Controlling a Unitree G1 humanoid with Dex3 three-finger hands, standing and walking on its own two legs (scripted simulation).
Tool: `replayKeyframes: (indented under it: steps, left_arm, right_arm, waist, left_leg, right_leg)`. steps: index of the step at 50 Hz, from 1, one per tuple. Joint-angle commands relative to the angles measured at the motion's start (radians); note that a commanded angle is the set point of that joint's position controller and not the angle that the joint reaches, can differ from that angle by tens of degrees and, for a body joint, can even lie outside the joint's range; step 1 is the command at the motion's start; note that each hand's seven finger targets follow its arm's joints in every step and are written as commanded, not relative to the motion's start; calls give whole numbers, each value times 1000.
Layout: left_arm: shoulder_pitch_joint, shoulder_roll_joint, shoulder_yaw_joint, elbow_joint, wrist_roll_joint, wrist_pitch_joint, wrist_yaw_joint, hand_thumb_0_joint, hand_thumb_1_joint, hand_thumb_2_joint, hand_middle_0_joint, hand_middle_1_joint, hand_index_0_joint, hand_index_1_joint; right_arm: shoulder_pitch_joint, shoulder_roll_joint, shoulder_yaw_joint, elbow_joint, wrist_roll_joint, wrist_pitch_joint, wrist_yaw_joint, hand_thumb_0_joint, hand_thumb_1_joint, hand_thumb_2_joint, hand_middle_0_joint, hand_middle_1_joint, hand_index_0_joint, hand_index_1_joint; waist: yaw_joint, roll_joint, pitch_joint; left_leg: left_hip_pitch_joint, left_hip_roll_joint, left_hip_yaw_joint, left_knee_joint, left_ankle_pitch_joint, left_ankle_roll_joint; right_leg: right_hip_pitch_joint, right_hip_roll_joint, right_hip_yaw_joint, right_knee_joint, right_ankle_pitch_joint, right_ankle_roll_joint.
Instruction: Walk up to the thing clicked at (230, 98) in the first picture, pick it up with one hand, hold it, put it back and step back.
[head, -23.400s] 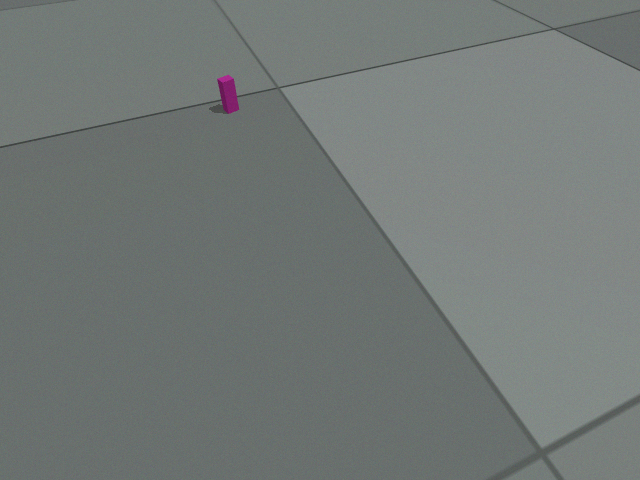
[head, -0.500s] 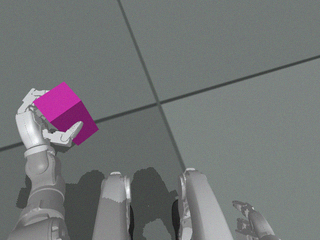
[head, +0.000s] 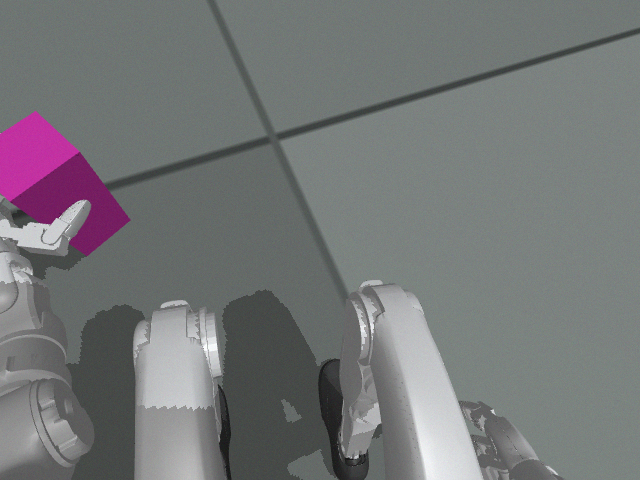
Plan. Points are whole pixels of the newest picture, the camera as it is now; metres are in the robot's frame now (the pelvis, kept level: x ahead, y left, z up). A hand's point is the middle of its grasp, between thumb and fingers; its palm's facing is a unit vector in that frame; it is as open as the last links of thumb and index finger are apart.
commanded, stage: crouch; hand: left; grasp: from the side
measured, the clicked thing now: (65, 195) +0.46 +0.27 -0.08
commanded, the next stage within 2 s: lower in 0.72 s
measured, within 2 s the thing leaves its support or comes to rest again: neither
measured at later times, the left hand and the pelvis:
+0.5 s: hand (53, 211) +0.45 +0.30 -0.12, palm faces +0.38 -0.93 -0.01, open 10.0 cm; pelvis +0.00 +0.01 -0.05, yaw -3 degrees
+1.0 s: hand (65, 222) +0.45 +0.30 -0.16, palm faces +0.40 -0.92 +0.00, open 10.0 cm; pelvis +0.00 +0.01 -0.07, yaw -5 degrees
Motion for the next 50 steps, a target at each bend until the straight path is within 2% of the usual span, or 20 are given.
replayKeyframes:
  steps: [1, 3, 6, 8, 9, 10, 12, 17, 18, 25, 29, 30, 34, 37, 39, 43, 45, 46, 47, 50]
  left_arm:
    - [-284, 287, 48, -200, -11, -80, -9, 0, 27, 1231, -1273, -1380, -1284, -1389]
    - [-311, 271, 38, -208, -19, -85, -11, 0, 27, 1226, -1270, -1372, -1282, -1381]
    - [-267, 306, 67, -189, -18, -82, -11, 0, 33, 1222, -1264, -1363, -1274, -1373]
    - [-279, 288, 37, -189, -13, -82, -19, 0, 36, 1227, -1275, -1370, -1284, -1381]
    - [-285, 323, 60, -206, -10, -84, -21, 0, 43, 1221, -1261, -1360, -1271, -1370]
    - [-260, 334, 54, -195, -4, -80, -24, 0, 44, 1214, -1258, -1356, -1269, -1365]
    - [-258, 296, 39, -199, -12, -79, -34, 0, 85, 1222, -1255, -1357, -1268, -1364]
    - [-227, 338, 82, -214, -33, -78, -41, 0, 130, 1226, -1240, -1349, -1253, -1354]
    - [-216, 308, 59, -190, -30, -75, -44, 0, 137, 1234, -1265, -1368, -1279, -1371]
    - [-227, 336, 73, -218, -35, -93, -38, 0, 135, 1251, -1280, -1381, -1295, -1385]
    - [-216, 365, 85, -218, -30, -97, -34, 0, 150, 1254, -1287, -1382, -1300, -1387]
    - [-210, 368, 82, -216, -27, -97, -35, 0, 131, 1256, -1297, -1392, -1311, -1397]
    - [-220, 355, 63, -227, -29, -104, -45, 0, 148, 1253, -1297, -1387, -1310, -1392]
    - [-191, 393, 100, -224, -37, -103, -40, 0, 142, 1253, -1302, -1390, -1316, -1394]
    - [-191, 365, 86, -212, -44, -105, -41, 0, 146, 1245, -1302, -1384, -1314, -1389]
    - [-167, 395, 102, -176, -38, -104, -39, 0, 103, 1216, -1289, -1388, -1307, -1388]
    - [-168, 347, 80, -119, -50, -111, -36, 0, 81, 1214, -1304, -1397, -1322, -1397]
    - [-167, 351, 79, -108, -56, -121, -35, 0, 85, 1214, -1295, -1391, -1314, -1391]
    - [-167, 388, 106, -87, -57, -127, -27, 0, 84, 1215, -1282, -1383, -1301, -1382]
    - [-186, 417, 97, -86, -50, -156, -26, 0, 76, 1201, -1280, -1379, -1302, -1375]
  right_arm:
    - [110, -236, -56, -44, -6, -11, -15, 0, -924, -911, 199, 300, 200, 300]
    - [108, -241, -46, -42, -11, -9, -14, 0, -927, -912, 199, 300, 200, 300]
    - [105, -253, -38, -41, -18, -3, -15, 0, -923, -911, 200, 300, 200, 300]
    - [100, -251, -29, -40, -26, -1, -12, 0, -925, -911, 200, 300, 200, 300]
    - [103, -260, -28, -40, -28, 1, -12, 0, -922, -911, 200, 300, 200, 300]
    - [95, -258, -26, -42, -30, 2, -12, 0, -922, -910, 200, 300, 200, 300]
    - [98, -267, -21, -43, -34, 4, -9, 0, -920, -910, 200, 300, 200, 300]
    - [104, -291, -10, -38, -42, 12, -7, 0, -921, -910, 200, 300, 200, 300]
    - [98, -292, -8, -37, -45, 13, -5, 0, -925, -910, 200, 300, 200, 300]
    - [71, -301, 15, -45, -60, 22, 1, 0, -917, -908, 200, 300, 200, 300]
    - [72, -314, 21, -43, -68, 23, 2, 0, -917, -909, 200, 300, 200, 300]
    - [62, -313, 22, -47, -70, 22, 3, 0, -919, -909, 200, 300, 200, 300]
    - [53, -325, 33, -53, -76, 26, 6, 0, -918, -909, 200, 300, 200, 300]
    - [61, -333, 42, -55, -80, 28, 9, 0, -920, -909, 200, 300, 200, 300]
    - [53, -332, 45, -63, -80, 28, 11, 0, -922, -909, 200, 300, 200, 300]
    - [47, -340, 54, -61, -85, 31, 11, 0, -920, -907, 200, 300, 199, 300]
    - [29, -340, 69, -72, -86, 28, 14, 0, -919, -907, 200, 300, 199, 300]
    - [19, -338, 78, -72, -88, 25, 16, 0, -918, -906, 200, 300, 200, 300]
    - [24, -342, 83, -72, -90, 25, 14, 0, -914, -906, 200, 300, 200, 300]
    - [0, -341, 103, -84, -100, 22, 17, 0, -912, -904, 200, 300, 200, 300]
  waist:
    - [9, 205, -631]
    - [-11, 215, -611]
    - [1, 221, -604]
    - [-17, 233, -586]
    - [-14, 237, -589]
    - [-3, 242, -594]
    - [-20, 250, -577]
    - [-14, 279, -599]
    - [-29, 277, -565]
    - [-41, 264, -511]
    - [-43, 282, -523]
    - [-35, 288, -521]
    - [-57, 307, -498]
    - [-46, 320, -525]
    - [-55, 289, -509]
    - [-57, 281, -483]
    - [-89, 253, -414]
    - [-89, 229, -408]
    - [-87, 213, -405]
    - [-87, 208, -407]
  left_leg:
    - [381, -17, 25, -243, 85, 7]
    - [376, -14, 14, -228, 81, 6]
    - [363, -12, 14, -199, 92, 5]
    - [336, -10, 12, -185, 70, 5]
    - [339, -11, 8, -181, 71, 5]
    - [333, -10, 12, -176, 62, 6]
    - [343, -8, -1, -170, 76, 2]
    - [386, -4, -22, -136, 166, -6]
    - [378, -3, -29, -134, 165, -7]
    - [305, -2, -35, -106, 102, -1]
    - [325, 1, -40, -89, 142, -4]
    - [327, 3, -37, -88, 135, -5]
    - [344, 6, -53, -83, 129, -9]
    - [350, 5, -54, -72, 160, -11]
    - [326, 6, -58, -66, 148, -8]
    - [304, 6, -56, -52, 139, -6]
    - [263, 7, -69, -49, 96, -4]
    - [239, 7, -66, -34, 84, 1]
    - [222, 6, -63, -22, 76, 5]
    - [211, 10, -69, -12, 62, 7]
  right_leg:
    - [331, 42, -13, -198, 113, -8]
    - [301, 43, -21, -178, 116, -9]
    - [299, 47, -26, -160, 126, -9]
    - [294, 49, -31, -151, 112, -8]
    - [287, 48, -36, -147, 114, -8]
    - [295, 50, -34, -146, 105, -7]
    - [271, 49, -49, -126, 120, -8]
    - [263, 49, -65, -83, 190, -10]
    - [239, 48, -71, -75, 189, -11]
    - [245, 52, -79, -70, 151, -6]
    - [249, 53, -84, -51, 182, -7]
    - [242, 55, -84, -51, 174, -8]
    - [213, 54, -98, -39, 173, -9]
    - [252, 54, -100, -27, 198, -7]
    - [244, 56, -103, -29, 190, -6]
    - [249, 59, -103, -30, 188, -5]
    - [217, 60, -115, -29, 160, -4]
    - [236, 64, -112, -36, 157, -1]
    - [254, 65, -112, -43, 151, 3]
    - [269, 70, -114, -37, 136, 6]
